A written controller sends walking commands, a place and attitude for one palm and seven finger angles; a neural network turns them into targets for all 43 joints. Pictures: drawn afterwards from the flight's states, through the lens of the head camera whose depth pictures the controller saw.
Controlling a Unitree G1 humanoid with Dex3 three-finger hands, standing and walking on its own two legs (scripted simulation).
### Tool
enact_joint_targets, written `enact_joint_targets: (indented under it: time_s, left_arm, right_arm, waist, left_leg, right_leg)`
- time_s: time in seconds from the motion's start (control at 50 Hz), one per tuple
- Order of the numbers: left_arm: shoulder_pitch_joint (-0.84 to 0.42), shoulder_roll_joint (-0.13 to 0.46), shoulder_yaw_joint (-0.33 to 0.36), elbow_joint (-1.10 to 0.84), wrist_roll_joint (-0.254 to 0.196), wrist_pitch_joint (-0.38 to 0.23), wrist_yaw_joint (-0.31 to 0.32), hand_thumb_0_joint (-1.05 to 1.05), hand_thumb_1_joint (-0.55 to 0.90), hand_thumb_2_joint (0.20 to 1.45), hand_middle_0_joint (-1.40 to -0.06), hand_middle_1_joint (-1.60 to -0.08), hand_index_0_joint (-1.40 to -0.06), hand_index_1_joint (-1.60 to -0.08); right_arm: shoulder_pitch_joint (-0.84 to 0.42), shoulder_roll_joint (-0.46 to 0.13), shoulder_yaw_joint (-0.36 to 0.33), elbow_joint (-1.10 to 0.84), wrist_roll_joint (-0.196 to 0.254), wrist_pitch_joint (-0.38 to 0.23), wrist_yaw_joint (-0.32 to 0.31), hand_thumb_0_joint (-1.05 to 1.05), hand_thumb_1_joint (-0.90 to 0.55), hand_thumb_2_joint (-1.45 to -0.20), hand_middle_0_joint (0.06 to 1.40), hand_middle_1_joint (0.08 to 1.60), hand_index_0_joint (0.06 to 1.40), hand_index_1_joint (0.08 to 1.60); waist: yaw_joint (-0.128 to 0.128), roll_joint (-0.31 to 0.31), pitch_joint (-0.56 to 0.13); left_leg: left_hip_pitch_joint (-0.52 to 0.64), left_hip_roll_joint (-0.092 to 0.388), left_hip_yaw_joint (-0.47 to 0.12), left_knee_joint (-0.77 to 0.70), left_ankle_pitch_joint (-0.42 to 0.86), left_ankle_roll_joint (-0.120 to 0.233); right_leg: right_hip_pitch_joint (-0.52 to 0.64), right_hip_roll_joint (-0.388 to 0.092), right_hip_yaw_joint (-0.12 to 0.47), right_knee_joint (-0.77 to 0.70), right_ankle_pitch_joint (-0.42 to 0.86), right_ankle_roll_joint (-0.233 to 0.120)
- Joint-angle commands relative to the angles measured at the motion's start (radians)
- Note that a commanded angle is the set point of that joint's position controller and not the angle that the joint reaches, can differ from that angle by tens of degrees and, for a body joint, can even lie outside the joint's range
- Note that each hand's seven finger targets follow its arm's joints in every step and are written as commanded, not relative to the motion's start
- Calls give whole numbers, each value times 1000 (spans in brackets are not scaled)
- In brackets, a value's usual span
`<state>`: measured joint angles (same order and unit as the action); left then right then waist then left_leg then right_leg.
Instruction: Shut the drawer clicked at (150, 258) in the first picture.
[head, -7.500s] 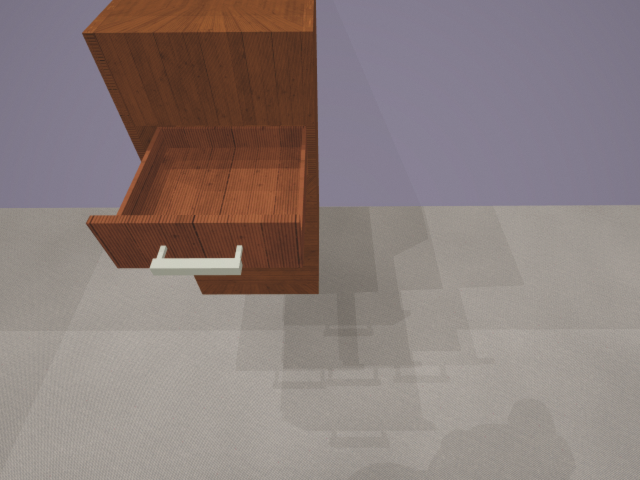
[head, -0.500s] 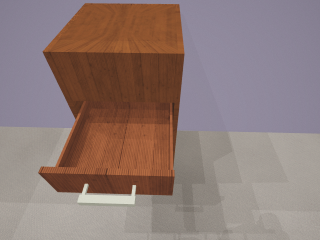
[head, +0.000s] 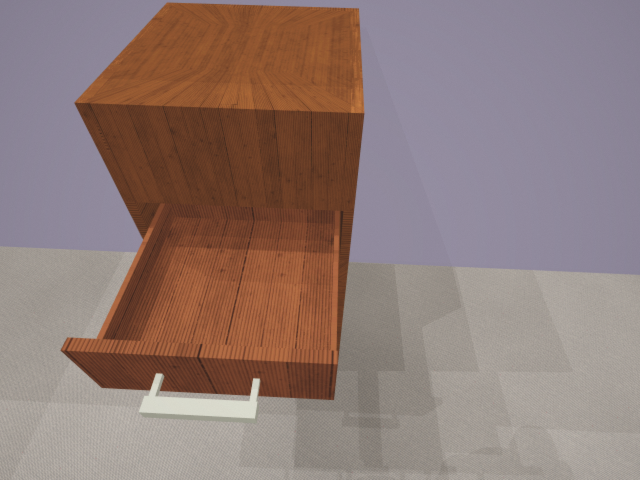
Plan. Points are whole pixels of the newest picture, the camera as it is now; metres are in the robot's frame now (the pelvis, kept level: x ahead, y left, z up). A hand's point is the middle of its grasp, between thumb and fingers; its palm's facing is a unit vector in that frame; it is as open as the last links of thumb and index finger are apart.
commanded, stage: look again from close up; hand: left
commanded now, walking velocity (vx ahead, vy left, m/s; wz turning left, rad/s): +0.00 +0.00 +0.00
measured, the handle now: (203, 395) +0.25 +0.19 -0.11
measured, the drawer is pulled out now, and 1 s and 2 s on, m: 0.30 0.29 0.29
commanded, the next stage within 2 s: raise the hand and make a fist in 0.24 s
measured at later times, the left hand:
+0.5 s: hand out of the picture +0.13 +0.19 -0.05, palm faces +0.24 -0.95 -0.21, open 7.1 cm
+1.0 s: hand out of the picture +0.10 +0.15 -0.04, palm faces -0.07 -1.00 -0.02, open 4.7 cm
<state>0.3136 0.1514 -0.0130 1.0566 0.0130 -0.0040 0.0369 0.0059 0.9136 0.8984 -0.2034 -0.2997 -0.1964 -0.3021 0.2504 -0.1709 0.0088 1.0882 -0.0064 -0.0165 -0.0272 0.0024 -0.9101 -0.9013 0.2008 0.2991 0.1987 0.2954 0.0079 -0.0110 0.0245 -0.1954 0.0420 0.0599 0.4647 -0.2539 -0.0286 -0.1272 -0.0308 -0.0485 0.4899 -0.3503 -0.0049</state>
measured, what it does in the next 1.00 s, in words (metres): lowers itself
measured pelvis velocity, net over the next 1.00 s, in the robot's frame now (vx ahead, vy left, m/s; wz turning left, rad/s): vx -0.08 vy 0.00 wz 0.04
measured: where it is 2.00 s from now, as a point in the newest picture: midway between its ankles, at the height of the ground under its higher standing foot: outside the picture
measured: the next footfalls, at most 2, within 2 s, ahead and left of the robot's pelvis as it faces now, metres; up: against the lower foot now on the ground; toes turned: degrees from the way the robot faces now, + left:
none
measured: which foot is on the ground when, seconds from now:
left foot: down 0.00-1.00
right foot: down 0.00-1.00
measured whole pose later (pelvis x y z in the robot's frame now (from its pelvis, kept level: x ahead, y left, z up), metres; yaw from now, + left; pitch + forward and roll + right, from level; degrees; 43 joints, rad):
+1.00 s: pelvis -0.08 +0.00 -0.10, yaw +3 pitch +11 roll -2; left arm 0.46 0.19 0.04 -0.08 -0.23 -0.38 -0.29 0.02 0.90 0.90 -0.69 -0.83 -0.69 -0.83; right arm 0.17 -0.16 0.03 0.53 0.03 -0.24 -0.06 0.01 -0.90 -0.90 0.20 0.30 0.20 0.30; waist 0.02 0.04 -0.14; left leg -0.95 0.06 -0.06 1.20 -0.45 -0.03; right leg -0.83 -0.03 -0.12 1.20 -0.56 -0.03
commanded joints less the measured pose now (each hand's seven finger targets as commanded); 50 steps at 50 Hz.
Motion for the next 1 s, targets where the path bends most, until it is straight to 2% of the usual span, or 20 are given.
enact_joint_targets:
  time_s: [0.0,0.3,0.32,0.34,0.36,0.38,0.4,0.42,0.44,0.46,0.5,0.52,0.56,0.58,0.62,0.68,0.7,0.8,0.9,0.98]
  left_arm:
    - [69,111,20,-35,-1,-20,7,0,900,900,-200,-300,-200,-300]
    - [76,116,18,-31,-3,-25,6,0,900,900,-200,-300,-200,-300]
    - [148,140,35,21,11,-47,43,0,900,900,-200,-300,-200,-300]
    - [-610,315,77,-1530,-209,-279,12,0,900,900,-220,-322,-220,-322]
    - [-137,248,111,-1194,-115,-221,53,0,900,900,-240,-343,-240,-343]
    - [-117,199,65,-1172,-135,-182,103,0,900,900,-260,-365,-260,-365]
    - [170,-25,-43,-929,-135,-84,90,0,900,900,-280,-387,-280,-387]
    - [12,-32,-51,-1124,-185,-113,59,0,900,900,-300,-408,-300,-408]
    - [22,45,23,-1096,-173,-160,40,0,900,900,-320,-430,-320,-430]
    - [54,23,18,-1031,-161,-213,14,0,900,900,-340,-452,-340,-452]
    - [288,-66,12,-848,-165,-307,-61,0,900,900,-380,-495,-380,-495]
    - [367,-51,54,-831,-187,-374,-112,0,900,900,-400,-517,-400,-517]
    - [435,-63,39,-892,-214,-497,-211,0,900,900,-440,-560,-440,-560]
    - [441,-48,61,-905,-217,-551,-248,0,900,900,-460,-582,-460,-582]
    - [270,67,133,-1055,-225,-669,-307,0,900,900,-500,-625,-500,-625]
    - [118,210,246,-1226,-215,-789,-310,0,900,900,-560,-690,-560,-690]
    - [109,142,187,-1298,-228,-794,-302,0,900,900,-580,-712,-580,-712]
    - [52,87,97,-1360,-246,-674,-286,0,900,900,-680,-820,-680,-820]
    - [136,94,48,-1322,-244,-441,-344,0,900,900,-780,-928,-780,-928]
    - [220,145,168,-1281,-258,-328,-296,0,900,900,-860,-1015,-860,-1015]
  right_arm:
    - [63,-88,-13,-18,-1,-10,0,0,-900,-900,200,300,200,300]
    - [66,-81,-8,5,1,-8,2,0,-900,-900,200,300,200,300]
    - [-63,-99,-24,-74,4,-11,5,0,-900,-900,200,300,200,300]
    - [-20,-260,-38,-393,56,-172,-41,0,-900,-900,200,300,200,300]
    - [-78,-158,-26,-326,27,-254,-74,0,-900,-900,200,300,200,300]
    - [-94,-194,-37,-285,37,-285,-71,0,-900,-900,200,300,200,300]
    - [-48,-148,-37,-272,50,-286,-56,0,-900,-900,200,300,200,300]
    - [-67,-171,-43,-351,56,-298,-59,0,-900,-900,200,300,200,300]
    - [-65,-194,-70,-355,42,-312,-65,0,-900,-900,200,300,200,300]
    - [-63,-196,-77,-377,21,-326,-63,0,-900,-900,200,300,200,300]
    - [-90,-180,-87,-439,11,-328,-39,0,-900,-900,200,300,200,300]
    - [-118,-176,-98,-466,9,-330,-27,0,-900,-900,200,300,200,300]
    - [-153,-177,-108,-531,10,-339,-3,0,-900,-900,200,300,200,300]
    - [-150,-169,-114,-549,15,-344,11,0,-900,-900,200,300,200,300]
    - [-158,-168,-117,-585,13,-354,18,0,-900,-900,200,300,200,300]
    - [-156,-157,-117,-601,2,-345,10,0,-900,-900,200,300,200,300]
    - [-168,-148,-109,-638,2,-340,5,0,-900,-900,200,300,200,300]
    - [-150,-159,-85,-684,28,-314,-22,0,-900,-900,200,300,200,300]
    - [-136,-162,-64,-729,49,-284,-48,0,-900,-900,200,300,200,300]
    - [-176,-145,-60,-734,50,-255,-62,0,-900,-900,200,300,200,300]
  waist:
    - [-7,7,21]
    - [-2,-12,20]
    - [38,-91,101]
    - [-98,155,-391]
    - [16,347,-380]
    - [-13,325,-287]
    - [-34,175,-176]
    - [-44,79,-67]
    - [-70,-33,-76]
    - [-76,-144,-30]
    - [-18,-309,-12]
    - [24,-360,-43]
    - [46,-348,-145]
    - [63,-234,-180]
    - [41,-37,-292]
    - [30,116,-337]
    - [19,141,-356]
    - [-46,94,-297]
    - [-47,-7,-270]
    - [6,-48,-239]
  left_leg:
    - [63,71,-55,-42,290,58]
    - [55,73,-46,-55,245,47]
    - [-101,60,3,206,118,6]
    - [184,-42,-8,10,280,74]
    - [264,-26,16,-21,445,83]
    - [180,-8,-4,0,389,46]
    - [108,5,-19,7,338,59]
    - [22,-8,-40,33,285,61]
    - [-9,-22,-31,85,229,68]
    - [-85,-33,-39,128,178,70]
    - [-260,-42,-48,199,95,50]
    - [-348,-42,-51,236,62,40]
    - [-446,-51,-44,316,46,34]
    - [-454,-57,-31,351,57,27]
    - [-482,-58,-16,446,40,26]
    - [-558,-47,-28,556,-35,38]
    - [-543,-44,-33,565,-71,45]
    - [-605,-26,-61,603,-208,61]
    - [-640,-30,-76,577,-243,67]
    - [-650,-33,-86,541,-237,59]
  right_leg:
    - [-77,-81,78,-96,339,-27]
    - [-61,-80,86,-120,354,-33]
    - [-85,-168,195,-154,880,42]
    - [25,-78,105,-27,731,-19]
    - [6,-2,51,31,495,-42]
    - [-93,5,-12,2,307,-33]
    - [-153,10,-41,0,282,-19]
    - [-186,9,-50,11,311,-2]
    - [-260,14,-52,12,281,9]
    - [-336,19,-56,32,237,20]
    - [-426,26,-60,120,164,22]
    - [-430,22,-44,172,148,24]
    - [-414,11,-15,270,216,27]
    - [-418,7,-2,311,240,13]
    - [-494,3,24,395,177,-3]
    - [-626,9,66,469,-15,-25]
    - [-645,8,66,472,-84,-29]
    - [-718,14,92,415,-256,-22]
    - [-667,16,106,340,-342,-5]
    - [-627,18,85,330,-364,-6]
